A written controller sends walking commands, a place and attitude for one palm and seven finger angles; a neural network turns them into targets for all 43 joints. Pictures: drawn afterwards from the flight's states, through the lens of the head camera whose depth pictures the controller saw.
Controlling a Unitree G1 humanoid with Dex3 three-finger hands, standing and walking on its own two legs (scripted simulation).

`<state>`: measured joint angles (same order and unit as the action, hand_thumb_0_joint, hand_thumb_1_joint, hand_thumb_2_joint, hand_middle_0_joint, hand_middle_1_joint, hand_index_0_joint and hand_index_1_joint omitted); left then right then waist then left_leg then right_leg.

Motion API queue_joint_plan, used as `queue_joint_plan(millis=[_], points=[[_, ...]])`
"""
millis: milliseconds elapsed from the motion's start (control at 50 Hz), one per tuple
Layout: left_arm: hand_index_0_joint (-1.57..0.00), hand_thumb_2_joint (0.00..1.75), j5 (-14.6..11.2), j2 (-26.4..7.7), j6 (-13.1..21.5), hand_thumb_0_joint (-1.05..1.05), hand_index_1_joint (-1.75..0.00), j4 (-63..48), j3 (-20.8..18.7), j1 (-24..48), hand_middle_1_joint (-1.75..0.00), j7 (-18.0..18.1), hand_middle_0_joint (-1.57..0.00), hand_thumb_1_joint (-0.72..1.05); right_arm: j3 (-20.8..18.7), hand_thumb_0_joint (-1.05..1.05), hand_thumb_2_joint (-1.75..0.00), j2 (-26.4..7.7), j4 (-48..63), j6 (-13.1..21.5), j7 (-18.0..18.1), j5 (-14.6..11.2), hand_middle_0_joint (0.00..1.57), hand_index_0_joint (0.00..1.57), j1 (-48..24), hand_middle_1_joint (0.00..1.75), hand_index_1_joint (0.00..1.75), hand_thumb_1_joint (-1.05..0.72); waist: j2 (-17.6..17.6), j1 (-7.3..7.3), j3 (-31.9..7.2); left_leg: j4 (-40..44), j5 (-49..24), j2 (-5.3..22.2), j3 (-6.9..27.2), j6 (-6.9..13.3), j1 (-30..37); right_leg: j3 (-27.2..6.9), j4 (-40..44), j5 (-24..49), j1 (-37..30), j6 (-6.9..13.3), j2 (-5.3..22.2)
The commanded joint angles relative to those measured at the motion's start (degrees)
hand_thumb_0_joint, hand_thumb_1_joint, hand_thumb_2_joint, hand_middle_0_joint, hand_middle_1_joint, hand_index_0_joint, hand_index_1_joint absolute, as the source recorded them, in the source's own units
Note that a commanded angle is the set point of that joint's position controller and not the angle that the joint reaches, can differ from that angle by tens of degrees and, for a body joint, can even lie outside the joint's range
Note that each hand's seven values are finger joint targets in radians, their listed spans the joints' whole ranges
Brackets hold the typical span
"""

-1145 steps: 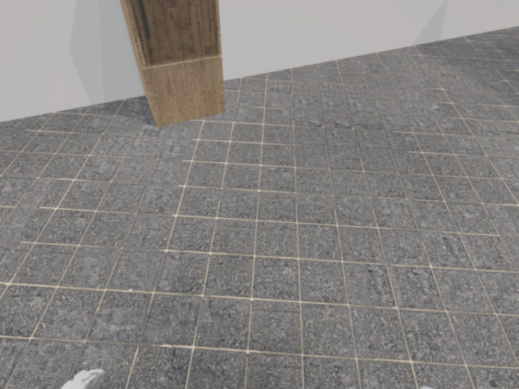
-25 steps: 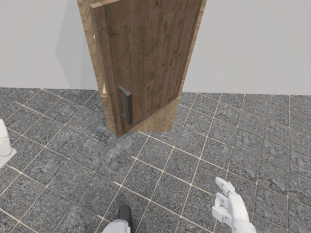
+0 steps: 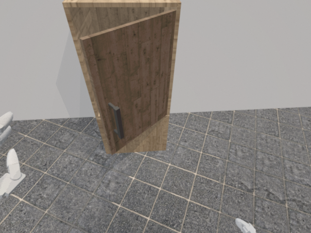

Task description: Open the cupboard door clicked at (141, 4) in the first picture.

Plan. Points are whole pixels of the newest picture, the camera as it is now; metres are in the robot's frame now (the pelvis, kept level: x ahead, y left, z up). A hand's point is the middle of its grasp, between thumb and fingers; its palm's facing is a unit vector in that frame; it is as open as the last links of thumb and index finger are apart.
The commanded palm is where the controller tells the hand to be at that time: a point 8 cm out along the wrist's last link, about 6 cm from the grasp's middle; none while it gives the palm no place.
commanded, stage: stop stepping back and stand still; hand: left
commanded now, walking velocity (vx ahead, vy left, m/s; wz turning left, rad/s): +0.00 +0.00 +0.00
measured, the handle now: (116, 121) +0.57 +0.19 -0.11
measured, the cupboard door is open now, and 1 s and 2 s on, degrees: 41 41 41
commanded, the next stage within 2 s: let the arm hang, fingers relaxed in 0.82 s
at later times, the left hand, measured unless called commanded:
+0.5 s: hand out of the picture +0.14 +0.30 +0.16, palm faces +0.44 -0.77 -0.46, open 7.4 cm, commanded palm +0.09 +0.33 +0.18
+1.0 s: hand (3, 210) +0.15 +0.32 +0.07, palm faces +0.28 -0.81 -0.52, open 7.4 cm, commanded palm none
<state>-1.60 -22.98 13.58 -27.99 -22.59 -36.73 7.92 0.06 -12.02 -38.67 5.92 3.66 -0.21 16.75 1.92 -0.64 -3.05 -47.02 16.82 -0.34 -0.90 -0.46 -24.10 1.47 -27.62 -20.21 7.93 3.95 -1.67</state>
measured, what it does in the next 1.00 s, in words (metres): steps on the spot: left foot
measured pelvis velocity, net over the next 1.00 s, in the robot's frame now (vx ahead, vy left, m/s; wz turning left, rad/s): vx -0.05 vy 0.04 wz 0.04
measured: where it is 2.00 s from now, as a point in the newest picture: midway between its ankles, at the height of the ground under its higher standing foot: outside the picture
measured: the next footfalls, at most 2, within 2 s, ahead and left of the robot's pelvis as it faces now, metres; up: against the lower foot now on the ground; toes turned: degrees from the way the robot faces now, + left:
left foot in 0.08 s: +0.05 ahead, +0.14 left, +0.00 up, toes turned +3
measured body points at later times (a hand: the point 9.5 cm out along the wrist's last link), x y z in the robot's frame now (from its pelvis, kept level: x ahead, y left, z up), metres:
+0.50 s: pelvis -0.04 +0.03 +0.00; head -0.04 +0.03 +0.45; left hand +0.11 +0.34 +0.18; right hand +0.13 -0.20 -0.07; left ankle +0.01 +0.13 -0.74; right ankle -0.06 -0.07 -0.74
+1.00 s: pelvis -0.05 +0.04 +0.00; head -0.04 +0.02 +0.45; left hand +0.13 +0.36 +0.10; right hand +0.12 -0.19 -0.11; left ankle +0.01 +0.13 -0.74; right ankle -0.06 -0.07 -0.74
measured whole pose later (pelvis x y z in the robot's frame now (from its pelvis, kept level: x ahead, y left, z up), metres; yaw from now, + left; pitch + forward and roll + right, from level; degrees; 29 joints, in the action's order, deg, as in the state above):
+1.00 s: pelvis -0.05 +0.04 +0.00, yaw +2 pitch +1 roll -1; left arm 0.6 -22.9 6.8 -3.7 -14.2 -22.6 3.5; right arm 0.3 -15.7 -43.2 6.7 0.3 0.1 9.7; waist -4.2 0.9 -0.8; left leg -28.3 9.3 -0.8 -1.4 2.4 -20.2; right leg 3.6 -27.0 -15.5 12.7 0.5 -0.4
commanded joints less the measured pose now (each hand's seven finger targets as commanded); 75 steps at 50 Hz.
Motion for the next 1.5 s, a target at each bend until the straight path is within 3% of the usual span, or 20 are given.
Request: queue_joint_plan(millis=[0, 20, 60, 120, 200, 280, 420, 560, 680, 780, 880, 900, 920, 960, 1020, 1060, 1100, 1160, 1260, 1480], points=[[-0.20, 0.90, -0.4, -10.9, 3.1, 0.00, -0.30, -4.9, -8.8, 10.8, -0.30, 2.6, -0.20, 0.90, -1.5, 0.00, -0.90, -5.1, 8.7, 5.0, 2.2, 0.4, 0.20, 0.20, -8.6, 0.30, 0.30, -0.90, -0.4, 0.21, 1.7, 16.0, -5.8, 0.5, -2.6, 1.3, 6.3, -7.5, 5.9, 33.5, -0.2, -0.1, 10.8], [-0.20, 0.90, -0.6, -9.8, 2.8, 0.00, -0.30, -3.3, -7.9, 10.6, -0.30, 2.6, -0.20, 0.90, -1.8, 0.00, -0.90, -5.6, 8.1, 5.2, 2.2, 0.5, 0.20, 0.20, -7.8, 0.30, 0.30, -0.90, -0.8, 0.17, 0.0, 20.4, -11.2, 0.7, -2.0, 1.8, 11.2, -6.8, 4.4, 34.3, 0.1, -2.4, 9.6], [-0.20, 0.90, -0.8, -9.6, 2.5, 0.00, -0.30, -5.4, -6.9, 10.9, -0.30, 2.5, -0.20, 0.90, -3.0, 0.00, -0.90, -7.6, 8.7, 5.3, 1.9, 0.1, 0.20, 0.20, -7.4, 0.30, 0.30, -0.90, -3.6, 0.84, -4.7, 20.9, -29.2, 5.8, 2.0, 3.9, 21.1, -4.7, -0.7, 33.9, 2.2, -6.9, 5.5], [-0.20, 0.90, -0.2, -10.0, 1.7, 0.00, -0.30, -8.0, -6.5, 9.1, -0.30, 1.9, -0.20, 0.90, -2.5, 0.00, -0.90, -7.3, 9.8, 4.8, 1.3, -0.1, 0.20, 0.20, -7.5, 0.30, 0.30, -0.90, -5.1, 0.54, -6.5, 18.0, -41.4, 7.8, 3.5, 4.8, 22.8, -2.7, -1.0, 30.3, 3.5, -6.9, 3.1], [-0.20, 0.90, -0.5, -10.6, 1.4, 0.00, -0.30, -11.3, -7.4, 6.6, -0.30, 1.5, -0.20, 0.90, -2.1, 0.00, -0.90, -6.7, 10.9, 4.6, 0.9, -0.1, 0.20, 0.20, -9.6, 0.30, 0.30, -0.90, -3.1, 0.70, -4.8, 19.7, -26.6, 6.1, 2.7, 2.6, 13.8, -4.1, 3.9, 24.8, -1.3, -4.7, 4.1], [-0.20, 0.90, -1.5, -12.3, 1.1, 0.00, -0.30, -11.0, -10.2, 3.0, -0.30, 1.9, -0.20, 0.90, -2.1, 0.00, -0.90, -6.2, 11.4, 3.6, 0.8, 0.3, 0.20, 0.20, -9.9, 0.30, 0.30, -0.90, -3.6, 0.47, -3.1, 19.5, -14.4, 3.8, 2.0, 1.3, 12.0, -7.2, 8.5, 18.7, 1.7, -3.0, 6.6], [-0.20, 0.90, -1.6, -9.9, 1.0, 0.00, -0.30, -7.9, -7.3, 7.6, -0.30, 1.6, -0.20, 0.90, -1.6, 0.00, -0.90, -6.5, 11.7, 3.5, 1.7, 0.5, 0.20, 0.20, -10.0, 0.30, 0.30, -0.90, -7.3, 0.05, 2.2, 27.3, -2.1, 5.2, 4.6, 1.6, 11.5, -5.0, 11.5, 4.2, 6.2, -3.8, 2.9], [-0.20, 0.90, -0.5, -8.5, 0.4, 0.00, -0.30, -8.3, -4.2, 11.5, -0.30, 1.7, -0.20, 0.90, -1.8, 0.00, -0.90, -7.5, 11.2, 4.8, 1.8, 0.4, 0.20, 0.20, -9.7, 0.30, 0.30, -0.90, -6.2, 0.33, 0.4, 30.1, -0.1, 4.9, 5.0, 1.6, 12.2, -3.0, 11.6, 4.4, 3.6, -4.3, 1.9], [-0.20, 0.90, -0.5, -11.5, 0.5, 0.00, -0.30, -11.3, -7.8, 8.3, -0.30, 2.1, -0.20, 0.90, -1.7, 0.00, -0.90, -7.1, 11.5, 5.3, 1.8, 0.8, 0.20, 0.20, -10.3, 0.30, 0.30, -0.90, -8.4, 0.93, -1.0, 32.7, 3.0, 5.1, 6.4, 1.4, 9.5, -1.8, 10.0, 4.2, 0.2, -4.1, 1.5], [-0.20, 0.90, -1.1, -10.3, 0.7, 0.00, -0.30, -10.2, -7.9, 4.6, -0.30, 1.9, -0.20, 0.90, -1.6, 0.00, -0.90, -6.8, 11.4, 5.1, 1.6, 0.9, 0.20, 0.20, -9.9, 0.30, 0.30, -0.90, -8.7, 0.85, -1.3, 32.2, 0.4, 5.1, 6.0, 1.0, 9.5, -1.4, 9.9, 5.5, 0.0, -4.0, 1.6], [-0.20, 0.90, -1.3, -9.3, 0.4, 0.00, -0.30, -6.7, -6.8, 4.6, -0.30, 1.7, -0.20, 0.90, -1.8, 0.00, -0.90, -7.0, 10.7, 4.8, 1.5, 0.7, 0.20, 0.20, -9.7, 0.30, 0.30, -0.90, -5.3, 0.57, -0.8, 29.3, -4.7, 4.6, 4.5, 0.7, 11.8, -2.3, 11.9, 7.4, 2.5, -3.9, 2.5], [-0.20, 0.90, 3.7, 0.4, -7.7, 0.00, -0.30, 36.0, 16.3, 10.9, -0.30, -6.3, -0.20, 0.90, -4.1, 0.00, -0.90, -16.8, -3.7, 6.2, -3.9, -0.1, 0.20, 0.20, -11.8, 0.30, 0.30, -0.90, -5.6, -1.33, 4.4, 18.7, -19.7, 6.4, 6.6, 1.8, 5.9, 0.0, 2.0, 15.3, 9.0, -1.8, 6.6], [-0.20, 0.90, 3.2, 0.7, -12.0, 0.00, -0.30, 37.6, 15.3, 11.1, -0.30, -7.5, -0.20, 0.90, -4.5, 0.00, -0.90, -14.2, -3.9, 2.1, -3.8, -0.3, 0.20, 0.20, -7.0, 0.30, 0.30, -0.90, -4.7, -0.68, -1.1, 18.4, -24.0, 6.8, 5.4, 1.4, 12.2, -3.4, 2.7, 13.3, 9.6, -1.7, 6.8], [-0.20, 0.90, 3.1, 1.4, -13.1, 0.00, -0.30, 38.9, 16.0, 13.2, -0.30, -7.8, -0.20, 0.90, -3.9, 0.00, -0.90, -14.2, -3.4, 0.3, -3.6, 0.5, 0.20, 0.20, -6.6, 0.30, 0.30, -0.90, -5.5, -0.33, -1.9, 20.0, -19.9, 9.0, 8.2, 3.6, 9.0, -1.6, -1.7, 3.6, 10.2, -1.8, 4.8], [-0.20, 0.90, 3.8, -0.2, -12.7, 0.00, -0.30, 48.3, 17.0, 16.3, -0.30, -7.9, -0.20, 0.90, -2.7, 0.00, -0.90, -14.4, -4.2, -1.5, -3.3, 1.4, 0.20, 0.20, -8.8, 0.30, 0.30, -0.90, 6.5, 1.18, -2.5, 21.6, -17.2, 8.5, 10.2, 5.2, 6.2, -3.5, -1.2, 6.0, 4.6, -1.3, 4.7], [-0.20, 0.90, 3.8, -1.4, -12.7, 0.00, -0.30, 55.2, 17.3, 19.9, -0.30, -7.8, -0.20, 0.90, -2.6, 0.00, -0.90, -14.0, -5.7, -2.6, -3.5, 1.5, 0.20, 0.20, -8.8, 0.30, 0.30, -0.90, 10.7, 0.63, -1.9, 20.3, -14.2, 6.4, 8.7, 4.4, 7.9, -5.7, 1.8, 7.6, 5.8, -0.4, 7.1], [-0.20, 0.90, 3.4, -0.8, -13.1, 0.00, -0.30, 61.6, 18.7, 22.0, -0.30, -7.5, -0.20, 0.90, -2.0, 0.00, -0.90, -11.9, -7.7, -4.0, -3.6, 1.8, 0.20, 0.20, -8.6, 0.30, 0.30, -0.90, 6.4, 0.03, 0.1, 19.6, -12.5, 4.6, 6.8, 3.4, 10.3, -7.4, 3.9, 6.7, 8.6, 0.6, 8.8], [-0.20, 0.90, 2.9, 0.6, -13.5, 0.00, -0.30, 69.9, 20.2, 22.1, -0.30, -7.1, -0.20, 0.90, -1.1, 0.00, -0.90, -9.8, -10.9, -5.1, -3.3, 2.0, 0.20, 0.20, -8.4, 0.30, 0.30, -0.90, -6.5, 0.18, 2.0, 23.3, -10.9, 5.1, 7.3, 3.1, 10.6, -6.9, 4.3, 4.9, 7.3, -0.1, 7.5], [-0.20, 0.90, 2.3, 3.0, -13.3, 0.00, -0.30, 80.7, 20.6, 19.0, -0.30, -6.8, -0.20, 0.90, -0.8, 0.00, -0.90, -6.9, -15.6, -5.8, -2.4, 1.7, 0.20, 0.20, -5.8, 0.30, 0.30, -0.90, -12.7, 0.63, 1.5, 24.7, -7.2, 5.1, 7.0, 2.6, 10.3, -6.7, 7.5, 5.4, 3.1, 0.1, 7.6], [-0.20, 0.90, 2.1, 4.9, -13.0, 0.00, -0.30, 90.5, 21.4, 18.3, -0.30, -6.4, -0.20, 0.90, -1.3, 0.00, -0.90, -6.3, -22.5, -6.3, -1.6, 1.2, 0.20, 0.20, -0.2, 0.30, 0.30, -0.90, -1.2, -0.01, 6.9, 25.7, -6.9, 5.8, 6.1, 2.6, 13.5, -5.6, 12.1, 1.9, 6.4, 0.3, 7.7]])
